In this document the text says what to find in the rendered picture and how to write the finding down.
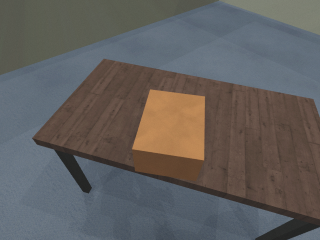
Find table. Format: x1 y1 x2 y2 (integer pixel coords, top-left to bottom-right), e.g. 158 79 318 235
32 59 320 240

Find carton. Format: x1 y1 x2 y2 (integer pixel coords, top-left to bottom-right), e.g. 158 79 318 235
132 89 205 181

